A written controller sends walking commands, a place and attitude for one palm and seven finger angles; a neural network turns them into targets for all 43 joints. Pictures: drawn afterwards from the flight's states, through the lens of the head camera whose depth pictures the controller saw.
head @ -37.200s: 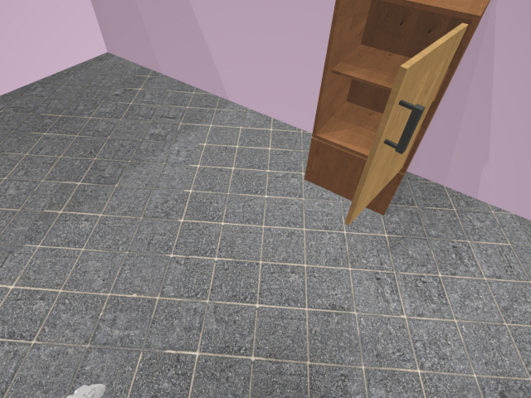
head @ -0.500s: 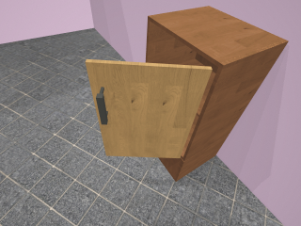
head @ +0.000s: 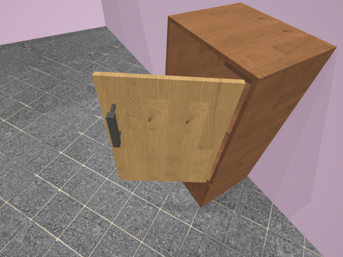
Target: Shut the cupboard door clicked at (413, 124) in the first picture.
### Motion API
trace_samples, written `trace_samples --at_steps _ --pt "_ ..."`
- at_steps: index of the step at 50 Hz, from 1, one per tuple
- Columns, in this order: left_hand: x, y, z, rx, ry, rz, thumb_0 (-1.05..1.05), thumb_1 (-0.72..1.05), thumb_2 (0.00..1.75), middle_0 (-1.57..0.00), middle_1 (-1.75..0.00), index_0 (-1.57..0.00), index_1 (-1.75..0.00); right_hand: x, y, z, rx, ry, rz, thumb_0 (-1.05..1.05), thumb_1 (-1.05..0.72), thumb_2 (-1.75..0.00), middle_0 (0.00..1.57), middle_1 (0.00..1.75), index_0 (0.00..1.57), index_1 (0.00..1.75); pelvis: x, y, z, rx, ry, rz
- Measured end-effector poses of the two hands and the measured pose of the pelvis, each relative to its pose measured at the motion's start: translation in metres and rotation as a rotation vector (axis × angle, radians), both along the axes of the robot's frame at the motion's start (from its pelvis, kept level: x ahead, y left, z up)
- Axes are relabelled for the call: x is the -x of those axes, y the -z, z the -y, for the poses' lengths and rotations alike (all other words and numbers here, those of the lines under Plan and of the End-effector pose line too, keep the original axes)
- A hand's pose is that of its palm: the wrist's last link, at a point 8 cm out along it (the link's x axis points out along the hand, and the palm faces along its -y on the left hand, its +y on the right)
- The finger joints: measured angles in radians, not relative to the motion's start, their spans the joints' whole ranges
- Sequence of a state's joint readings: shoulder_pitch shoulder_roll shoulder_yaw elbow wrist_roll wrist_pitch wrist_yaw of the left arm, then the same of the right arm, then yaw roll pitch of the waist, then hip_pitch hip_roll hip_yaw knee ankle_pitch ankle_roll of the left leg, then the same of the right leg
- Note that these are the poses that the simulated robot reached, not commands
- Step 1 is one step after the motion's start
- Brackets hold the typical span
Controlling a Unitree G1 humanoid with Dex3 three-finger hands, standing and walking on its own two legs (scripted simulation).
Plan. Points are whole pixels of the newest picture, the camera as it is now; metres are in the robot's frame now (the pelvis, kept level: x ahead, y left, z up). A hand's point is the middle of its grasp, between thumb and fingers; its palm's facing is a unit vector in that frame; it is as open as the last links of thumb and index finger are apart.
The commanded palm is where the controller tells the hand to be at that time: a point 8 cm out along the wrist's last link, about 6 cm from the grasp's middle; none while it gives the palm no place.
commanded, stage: raise the hand and make a fist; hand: left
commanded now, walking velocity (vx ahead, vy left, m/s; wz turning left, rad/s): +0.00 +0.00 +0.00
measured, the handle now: (115, 126) +0.49 +0.22 -0.03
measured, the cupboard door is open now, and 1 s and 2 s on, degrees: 57 57 57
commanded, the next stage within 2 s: bring the fist close to the handle in 1.96 s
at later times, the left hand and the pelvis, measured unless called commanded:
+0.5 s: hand out of the picture +0.12 +0.17 -0.10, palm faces +0.20 -0.98 -0.02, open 6.0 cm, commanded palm +0.13 +0.21 -0.06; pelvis -0.01 -0.04 -0.11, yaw +1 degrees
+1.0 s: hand (97, 231) +0.18 +0.18 -0.04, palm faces +0.12 -0.99 -0.04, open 3.7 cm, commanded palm +0.15 +0.22 -0.04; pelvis -0.02 -0.02 -0.11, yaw -1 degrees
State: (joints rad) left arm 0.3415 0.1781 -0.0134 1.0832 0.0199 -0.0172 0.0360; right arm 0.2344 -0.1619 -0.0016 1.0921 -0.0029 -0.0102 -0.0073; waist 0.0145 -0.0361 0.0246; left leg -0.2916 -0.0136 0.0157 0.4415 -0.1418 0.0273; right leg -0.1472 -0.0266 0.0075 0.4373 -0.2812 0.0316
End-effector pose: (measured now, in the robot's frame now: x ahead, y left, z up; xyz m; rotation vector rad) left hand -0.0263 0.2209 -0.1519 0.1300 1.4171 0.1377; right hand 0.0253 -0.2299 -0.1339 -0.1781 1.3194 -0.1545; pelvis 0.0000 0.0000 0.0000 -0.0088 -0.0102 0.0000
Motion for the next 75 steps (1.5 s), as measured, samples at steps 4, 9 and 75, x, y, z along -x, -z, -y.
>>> trace_samples --at_steps 4,9,75 --pt "-0.025 -0.006 -0.004 -0.007 -0.044 0.068 0.01 0.91 0.90 -0.20 -0.30 -0.20 -0.30 -0.004 -0.001 0.001 0.012 0.003 0.026 0.01 -0.92 -0.90 0.20 0.30 0.20 0.30 -0.004 0.001 0.000 0.006 0.002 0.008" --pt "-0.154 -0.102 -0.014 -0.097 -0.065 0.795 0.02 0.91 0.90 -0.22 -0.32 -0.22 -0.31 -0.046 -0.016 0.009 0.043 -0.014 0.374 0.02 -0.91 -0.90 0.20 0.30 0.20 0.30 -0.005 0.008 0.003 -0.011 -0.001 -0.011" --pt "-0.197 -0.111 -0.025 0.087 0.112 1.380 0.02 0.90 0.90 -1.28 -1.48 -1.28 -1.47 -0.137 0.012 -0.030 0.028 -0.200 0.684 0.02 -0.90 -0.90 0.21 0.30 0.21 0.30 0.025 0.094 -0.009 0.073 0.002 -0.233"
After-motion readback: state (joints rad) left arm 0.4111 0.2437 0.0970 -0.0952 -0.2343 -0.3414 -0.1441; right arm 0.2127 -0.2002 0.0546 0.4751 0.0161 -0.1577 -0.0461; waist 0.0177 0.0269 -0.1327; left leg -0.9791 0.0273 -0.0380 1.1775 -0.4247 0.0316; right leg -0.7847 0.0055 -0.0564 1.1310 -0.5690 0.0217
